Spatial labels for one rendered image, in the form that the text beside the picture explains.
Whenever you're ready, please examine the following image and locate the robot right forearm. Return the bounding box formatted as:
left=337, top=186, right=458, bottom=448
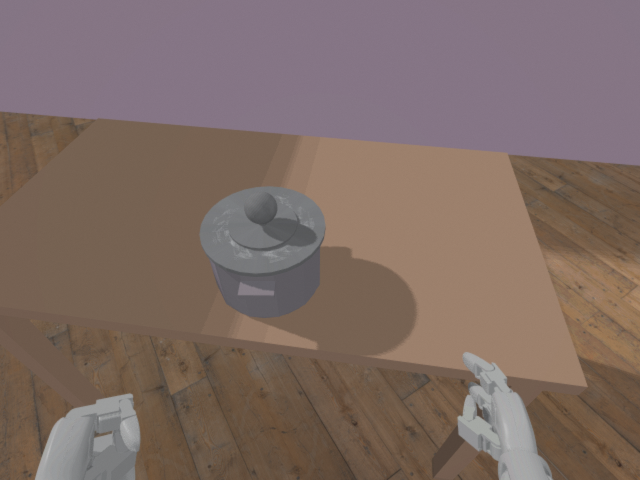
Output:
left=498, top=450, right=553, bottom=480

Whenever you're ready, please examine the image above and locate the knob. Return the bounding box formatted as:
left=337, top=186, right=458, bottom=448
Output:
left=244, top=191, right=277, bottom=224

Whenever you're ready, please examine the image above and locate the right robot hand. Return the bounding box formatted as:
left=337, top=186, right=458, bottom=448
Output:
left=458, top=352, right=538, bottom=461

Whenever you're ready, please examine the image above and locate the pot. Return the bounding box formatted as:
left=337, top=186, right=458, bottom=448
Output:
left=209, top=248, right=320, bottom=318

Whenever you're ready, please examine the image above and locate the table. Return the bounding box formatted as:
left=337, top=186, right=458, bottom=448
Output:
left=0, top=118, right=588, bottom=480

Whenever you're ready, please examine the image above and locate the left robot hand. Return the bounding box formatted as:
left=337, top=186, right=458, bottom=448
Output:
left=35, top=393, right=140, bottom=480

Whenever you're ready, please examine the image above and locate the lid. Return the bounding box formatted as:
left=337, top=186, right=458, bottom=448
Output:
left=199, top=186, right=326, bottom=277

